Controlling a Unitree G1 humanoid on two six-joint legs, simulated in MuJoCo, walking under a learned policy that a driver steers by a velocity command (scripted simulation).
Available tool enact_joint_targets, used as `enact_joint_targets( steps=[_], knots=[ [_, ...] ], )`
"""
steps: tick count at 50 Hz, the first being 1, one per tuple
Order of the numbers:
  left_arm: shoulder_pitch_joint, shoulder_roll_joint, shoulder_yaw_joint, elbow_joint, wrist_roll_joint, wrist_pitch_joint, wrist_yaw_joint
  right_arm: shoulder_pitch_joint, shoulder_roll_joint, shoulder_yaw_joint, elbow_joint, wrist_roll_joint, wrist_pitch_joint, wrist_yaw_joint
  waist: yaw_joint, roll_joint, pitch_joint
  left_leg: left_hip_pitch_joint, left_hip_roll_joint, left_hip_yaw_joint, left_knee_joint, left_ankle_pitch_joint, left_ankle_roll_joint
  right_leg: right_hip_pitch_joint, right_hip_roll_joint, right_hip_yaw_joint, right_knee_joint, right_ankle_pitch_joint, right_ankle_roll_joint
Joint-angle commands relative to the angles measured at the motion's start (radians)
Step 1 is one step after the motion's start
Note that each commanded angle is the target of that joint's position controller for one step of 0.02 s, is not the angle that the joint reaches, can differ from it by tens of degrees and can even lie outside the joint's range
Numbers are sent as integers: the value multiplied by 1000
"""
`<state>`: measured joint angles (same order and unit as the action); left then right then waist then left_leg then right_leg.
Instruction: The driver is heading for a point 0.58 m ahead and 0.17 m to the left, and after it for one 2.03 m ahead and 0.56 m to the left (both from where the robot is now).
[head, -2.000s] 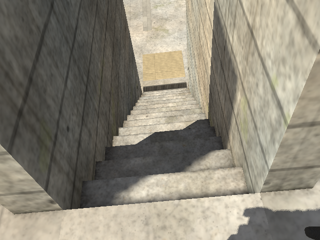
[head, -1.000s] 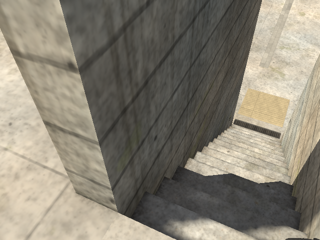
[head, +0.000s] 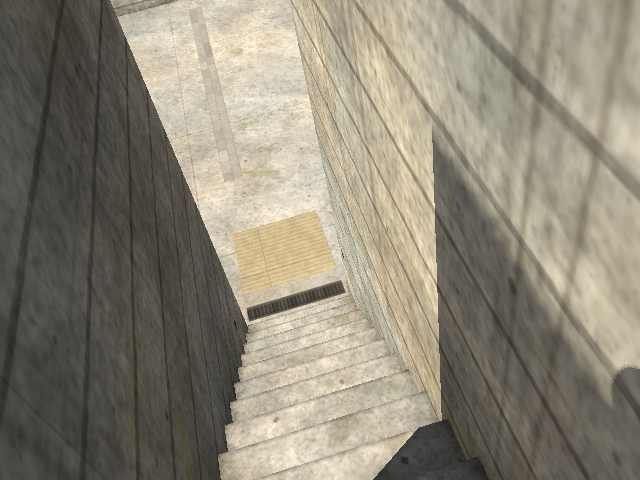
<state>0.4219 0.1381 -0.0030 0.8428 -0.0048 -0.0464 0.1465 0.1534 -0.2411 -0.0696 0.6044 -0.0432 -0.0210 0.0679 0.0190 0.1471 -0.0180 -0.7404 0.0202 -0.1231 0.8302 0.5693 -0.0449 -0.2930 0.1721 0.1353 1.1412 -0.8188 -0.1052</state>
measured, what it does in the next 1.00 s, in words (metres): goes down, turning left: left foot 0.21 m lower, then right foot 0.21 m lower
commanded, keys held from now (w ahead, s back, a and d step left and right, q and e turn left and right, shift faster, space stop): w+q+shift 0.66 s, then w+shift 0.02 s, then w+e+shift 0.32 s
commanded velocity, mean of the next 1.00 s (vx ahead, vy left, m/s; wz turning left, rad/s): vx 0.96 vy -0.03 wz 0.49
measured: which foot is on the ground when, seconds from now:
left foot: up 0.00-0.14, down 0.16-0.42, up 0.44-0.70, down 0.72-0.98, up 1.00-1.00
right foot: down 0.00-0.10, up 0.12-0.38, down 0.40-0.68, up 0.70-0.98, down 1.00-1.00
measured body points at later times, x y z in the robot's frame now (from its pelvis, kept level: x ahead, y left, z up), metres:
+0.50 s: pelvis +0.41 +0.08 -0.37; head +0.43 +0.07 +0.08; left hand +0.40 +0.38 -0.47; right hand +0.48 -0.17 -0.51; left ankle +0.28 +0.20 -0.84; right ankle +0.38 -0.05 -1.06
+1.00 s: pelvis +0.81 +0.22 -0.72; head +0.82 +0.26 -0.28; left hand +0.73 +0.50 -0.85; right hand +1.06 +0.09 -0.82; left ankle +0.65 +0.25 -1.19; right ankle +0.89 +0.18 -1.42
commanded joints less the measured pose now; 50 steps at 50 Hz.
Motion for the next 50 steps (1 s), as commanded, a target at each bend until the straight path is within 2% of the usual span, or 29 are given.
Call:
enact_joint_targets(
  steps=[1,5,6,7,8,9,10,12,14,16,18,20,21,22,25,26,28,32,33,34,35,37,38,40,41,44,47,49,50],
  knots=[
    [101,190,51,-14,-3,-20,-2,-94,-92,-32,-58,-7,-7,30,50,-235,128,85,-29,-8,-47,116,40,-147,-230,118,-137,569,-47],
    [-124,215,64,-56,1,-43,-17,172,-186,-69,53,-2,12,31,-78,-429,109,-31,-35,141,178,-357,56,29,-404,155,234,1105,-17],
    [-390,214,64,-148,8,-47,-25,583,-264,-93,196,-31,6,13,-306,-254,79,522,-86,224,17,-570,145,-322,-328,23,536,1449,71],
    [-585,251,77,-184,28,-56,-36,1027,-249,-100,354,-26,-9,1,-578,20,75,990,-84,265,-163,-343,277,-707,-154,-185,1241,1081,163],
    [-640,110,39,-243,59,-53,-37,1029,-83,-48,429,50,-8,-26,-544,207,239,987,-40,41,-299,-286,359,-1010,-7,-246,1509,86,192],
    [-538,59,3,-312,70,-73,-22,952,-47,-16,380,90,-40,-44,-361,154,251,934,-89,-134,-156,-109,340,-1117,-37,-101,1203,47,169],
    [-385,23,-8,-327,37,-104,-34,720,-82,-24,311,64,-49,-40,-136,-24,125,862,-21,-408,-129,-210,417,-1010,-98,25,857,108,129],
    [-388,232,62,-304,-16,-107,-59,204,-166,-48,160,76,-65,-74,108,-387,124,160,21,-479,-196,-723,374,-542,-236,48,42,503,130],
    [-163,280,90,-193,-19,-85,-94,79,-288,-62,156,17,-99,-108,161,-320,-11,-347,106,-631,-108,-803,459,184,-198,9,105,923,201],
    [-209,303,91,-237,-15,-54,-106,153,-151,-42,200,119,-89,-124,101,-282,21,-173,-63,-398,190,-972,349,85,-258,122,-296,1243,196],
    [-191,198,63,-213,-7,-12,-116,315,-50,-18,269,111,-28,-119,5,-267,11,-12,-148,-288,386,-1060,276,234,-240,59,-690,1215,147],
    [343,254,110,-56,2,-27,-171,127,-69,-20,261,105,-35,-88,319,-127,-157,-124,-204,-164,974,-922,216,665,-261,6,-505,1218,105],
    [354,249,123,-44,-13,-35,-162,318,-19,-15,265,97,-41,-70,270,-309,-141,-300,-276,-132,1238,-1193,174,796,-363,69,-418,1223,-27],
    [213,292,115,-23,-41,-48,-176,552,7,-7,269,108,-62,-66,40,-552,-153,-485,-174,-182,1259,-1421,186,862,-512,257,-258,1481,-136],
    [113,216,131,57,-44,-91,-192,365,-1,-21,248,111,-68,-110,-7,-328,-20,-585,5,-166,1011,-1098,179,489,-577,479,-342,1045,-136],
    [15,126,95,54,-21,-86,-153,334,-51,-33,235,90,-40,-121,-61,-52,126,-443,15,-169,711,-817,156,113,-540,417,-360,1018,-43],
    [-199,193,89,53,57,-84,-90,351,23,-5,227,67,-14,-106,-157,-107,209,-52,5,39,554,-669,79,-376,-465,196,-199,1092,7],
    [-154,184,97,110,29,-100,-59,284,58,22,271,91,-18,-33,-113,-160,126,560,-92,299,17,-1,31,-642,-300,-190,17,595,81],
    [-304,311,123,101,20,-97,-75,638,-39,-24,383,78,-2,-33,-307,-192,2,876,-113,298,249,-187,99,-701,-354,-89,266,970,80],
    [-471,345,138,77,4,-94,-90,1008,-124,-40,478,49,3,-31,-527,12,-11,1115,-25,237,2,-235,250,-843,-196,-201,883,626,162],
    [-474,287,118,80,-18,-79,-88,1014,-86,-27,495,65,14,-40,-537,146,29,1138,30,180,-126,-370,295,-928,-106,-268,1209,109,170],
    [39,164,98,71,-34,-34,-75,604,-105,35,302,60,-16,-53,-132,4,42,945,182,-270,-21,-164,159,-935,-16,252,1085,140,44],
    [139,126,75,5,-25,-11,-115,407,-236,6,264,71,-26,-69,72,-88,-54,839,298,-378,-103,-403,163,-946,-65,297,827,435,13],
    [-25,214,75,-81,-16,49,-124,-19,-162,45,124,-6,-25,-128,192,-215,140,36,357,-319,-233,-838,250,-536,-207,136,185,695,86],
    [-32,199,63,-85,41,65,-117,-10,-155,52,115,-56,-38,-163,181,-304,144,-93,370,-348,-122,-526,258,-387,-193,8,254,869,116],
    [-77,159,53,-99,-5,61,-195,43,-147,55,106,39,-88,-243,125,-217,127,-214,149,79,91,-977,100,0,-202,-73,-347,1490,101],
    [64,299,121,-97,40,78,-178,-72,-164,31,87,51,-70,-212,182,-24,28,-15,179,148,502,-702,43,52,-131,-264,-164,1314,40],
    [424,367,157,-8,102,97,-155,-221,-157,7,46,44,-48,-199,358,-140,-13,-45,146,204,1127,-143,0,333,-90,-294,-297,850,-124],
    [672,283,138,69,81,73,-157,-381,-89,19,14,28,-37,-201,534,-409,126,-433,-28,271,1809,-730,-48,536,-131,-136,-539,1010,-246]
  ],
)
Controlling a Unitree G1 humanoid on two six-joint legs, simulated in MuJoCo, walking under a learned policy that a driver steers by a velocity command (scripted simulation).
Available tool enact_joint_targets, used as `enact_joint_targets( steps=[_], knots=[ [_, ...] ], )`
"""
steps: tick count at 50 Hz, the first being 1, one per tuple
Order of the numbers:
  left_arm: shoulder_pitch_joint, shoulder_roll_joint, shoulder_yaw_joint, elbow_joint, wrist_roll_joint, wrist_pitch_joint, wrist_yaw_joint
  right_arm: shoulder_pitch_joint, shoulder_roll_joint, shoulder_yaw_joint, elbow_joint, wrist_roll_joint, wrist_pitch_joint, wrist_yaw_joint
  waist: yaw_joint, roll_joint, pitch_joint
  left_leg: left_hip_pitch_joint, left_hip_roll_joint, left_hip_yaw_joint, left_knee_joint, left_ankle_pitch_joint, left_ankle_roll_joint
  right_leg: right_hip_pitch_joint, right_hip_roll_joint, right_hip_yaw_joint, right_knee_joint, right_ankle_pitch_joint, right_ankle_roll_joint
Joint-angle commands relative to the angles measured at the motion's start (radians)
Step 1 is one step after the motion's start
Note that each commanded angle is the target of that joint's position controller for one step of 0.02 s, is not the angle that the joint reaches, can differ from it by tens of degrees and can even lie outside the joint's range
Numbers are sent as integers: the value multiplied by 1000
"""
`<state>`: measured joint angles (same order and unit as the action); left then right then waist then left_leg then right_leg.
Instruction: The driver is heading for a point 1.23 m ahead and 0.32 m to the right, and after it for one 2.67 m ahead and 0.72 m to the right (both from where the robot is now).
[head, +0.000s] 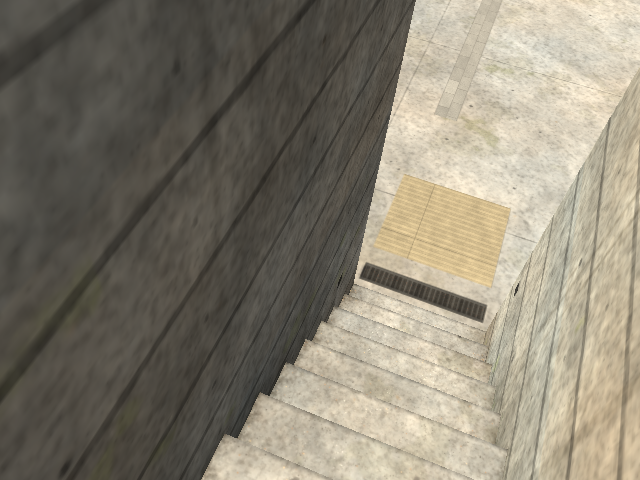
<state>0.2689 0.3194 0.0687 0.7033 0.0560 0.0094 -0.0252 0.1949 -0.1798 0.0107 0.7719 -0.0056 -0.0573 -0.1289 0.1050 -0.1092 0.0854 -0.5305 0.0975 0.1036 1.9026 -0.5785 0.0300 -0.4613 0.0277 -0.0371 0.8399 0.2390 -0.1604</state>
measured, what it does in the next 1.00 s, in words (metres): goes down, turning right: left foot 0.20 m lower, then right foot 0.20 m lower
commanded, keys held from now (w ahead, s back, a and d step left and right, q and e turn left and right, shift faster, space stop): w+e+shift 0.52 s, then w+q+shift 0.48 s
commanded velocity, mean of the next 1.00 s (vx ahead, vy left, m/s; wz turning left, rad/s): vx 0.97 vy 0.06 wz -0.33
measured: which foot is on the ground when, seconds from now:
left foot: up 0.00-0.20, down 0.22-0.50, up 0.52-0.92, down 0.94-1.00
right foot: down 0.00-0.22, up 0.24-0.50, down 0.52-0.88, up 0.90-1.00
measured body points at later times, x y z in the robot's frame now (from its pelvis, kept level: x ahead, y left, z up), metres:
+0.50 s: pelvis +0.42 -0.12 -0.38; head +0.46 -0.15 +0.07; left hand +0.66 +0.13 -0.47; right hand +0.23 -0.34 -0.51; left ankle +0.29 +0.07 -0.90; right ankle +0.48 -0.26 -1.06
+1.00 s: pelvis +0.89 -0.26 -0.86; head +0.95 -0.28 -0.42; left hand +1.11 -0.06 -0.97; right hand +0.73 -0.54 -0.98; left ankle +0.95 -0.28 -1.57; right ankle +0.71 -0.35 -1.19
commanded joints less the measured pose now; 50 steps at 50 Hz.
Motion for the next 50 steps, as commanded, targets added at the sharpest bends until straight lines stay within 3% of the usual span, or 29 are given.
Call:
enact_joint_targets(
  steps=[1,3,5,7,10,12,13,14,15,17,21,22,23,24,26,27,28,29,31,33,34,37,42,44,46,47,48,49,50],
  knots=[
    [726,0,22,236,-76,0,15,-373,-22,-9,-238,-66,-9,-22,268,-302,181,-896,-203,-46,682,-202,-90,574,99,277,-164,275,-170],
    [500,36,50,171,-107,-66,37,-308,-12,-13,-335,-19,-75,33,-6,-22,-20,-829,-69,-282,-99,4,13,436,43,746,-75,-94,-147],
    [-1,39,35,13,-102,-66,76,-208,-121,-74,-281,15,-69,65,-251,445,-24,70,-100,-180,-857,426,-76,-512,41,723,-125,-392,-193],
    [-163,59,29,-13,-50,-99,61,152,-180,-107,-129,30,-75,100,-336,291,-182,531,-60,-303,-726,946,-61,-720,42,757,343,-352,-147],
    [53,-30,5,98,-138,-49,71,130,-88,-69,-110,9,7,101,-223,277,-97,602,-13,-230,-1567,987,-46,-401,143,401,548,-642,-9],
    [112,-81,6,121,-120,-46,58,307,-67,-55,-59,-19,28,130,-245,385,-110,920,123,-283,-1386,1477,50,-635,253,311,1141,-1100,-13],
    [302,-44,-2,62,-100,-64,30,275,-195,-70,-45,-1,-4,152,-126,502,-303,1168,345,-454,-1029,1528,217,-816,147,359,1281,-1184,16],
    [314,61,24,59,-80,-84,17,231,-206,-103,-27,52,-34,163,-104,395,-393,1101,324,-525,-1081,925,253,-803,-20,398,1041,-926,10],
    [182,69,39,55,-108,-105,23,291,-230,-135,0,32,-58,154,-184,332,-324,1005,298,-540,-1106,673,249,-859,-44,375,998,-781,30],
    [135,6,47,82,-121,-70,52,132,-143,-110,52,11,-74,125,-65,34,-36,358,219,-497,-1100,322,148,-674,-52,277,512,-378,75],
    [125,-49,33,67,-89,-78,16,75,-159,-114,97,-17,-81,90,-33,138,10,-100,92,-193,-819,194,16,-255,-42,29,278,1,120],
    [83,-64,9,71,-75,-86,-5,67,-91,-98,90,-21,-68,83,-56,2,2,-294,-22,20,-793,120,-49,78,-26,-40,-33,430,123],
    [91,-113,-5,65,-117,-72,-23,42,-137,-105,144,-9,-56,69,-20,143,-50,-279,3,46,-742,237,-25,233,28,-142,-116,375,142],
    [425,-35,21,161,-157,-48,-27,-77,-227,-125,151,14,-57,86,131,317,-160,-364,80,-87,-549,356,3,520,7,-98,131,351,93],
    [922,84,52,329,-108,10,-15,-280,-248,-134,111,4,-53,109,435,-73,-190,-522,-118,70,320,71,-106,938,-5,-117,-78,-44,-68],
    [787,25,10,321,-83,15,8,-225,-108,-112,64,-5,-50,108,294,-248,-59,-733,-156,-63,524,-218,-84,901,-56,92,-83,-66,-52],
    [538,103,-2,175,-89,6,16,170,-130,-107,61,30,-51,111,43,-298,-163,-788,-214,-441,268,-168,-6,920,-141,485,-30,-21,-19],
    [353,183,14,106,-76,-18,23,245,-165,-115,35,85,-40,136,-90,-19,-203,-758,-219,-558,31,142,29,716,-316,595,-122,-251,-29],
    [-33,142,-20,15,-28,-57,64,60,-181,-100,-65,71,27,122,-235,322,-3,-456,-79,-440,-470,429,-7,-66,-436,630,-246,-698,-73],
    [-23,85,-38,13,5,-99,145,70,-229,-108,-86,3,45,127,-214,247,-10,-193,-32,-346,-726,835,-17,-264,-347,509,-4,-364,-5],
    [-30,51,-50,18,-29,-130,187,79,-219,-106,-85,11,36,161,-215,219,39,49,-61,-245,-1008,1227,-50,-464,-201,203,62,-602,70],
    [-106,93,-39,-4,-65,-136,188,191,-226,-130,-75,-20,42,185,-277,16,-108,441,-164,-17,-1041,1393,-37,-425,-141,-32,330,-528,129],
    [329,-12,1,130,-63,-115,198,-117,-276,-145,-93,-22,8,215,68,-76,148,-737,-97,-217,-944,804,-47,508,-345,242,843,-407,136],
    [134,-47,0,64,-57,-111,201,210,-329,-157,44,-12,-48,221,-116,40,118,-104,-162,-4,-1502,1023,70,127,-207,-111,1129,-211,236],
    [-105,-75,-14,64,-36,-101,190,723,-175,-141,298,14,-71,197,-368,330,92,612,-52,-9,-1913,1724,233,-260,8,-267,1652,-1291,276],
    [-273,-60,-10,22,-9,-107,168,914,-237,-122,356,-21,-85,213,-455,213,32,866,-49,-96,-1338,1470,246,-512,47,-144,1813,-1330,263],
    [-342,-153,-45,-40,-28,-113,147,911,-272,-103,302,-64,-38,209,-461,292,-117,894,-66,-145,-1098,1291,203,-575,51,-56,1859,-1271,249],
    [106,-176,-66,-233,-121,-100,112,567,-510,-177,212,-12,25,176,-30,783,-495,1149,118,-833,-1343,582,372,-779,-3,259,1285,-975,193],
    [61,-24,-28,-98,-110,-110,105,401,-486,-207,101,15,39,144,-113,578,-446,968,195,-933,-1399,410,380,-794,-121,237,1158,-833,173]
  ],
)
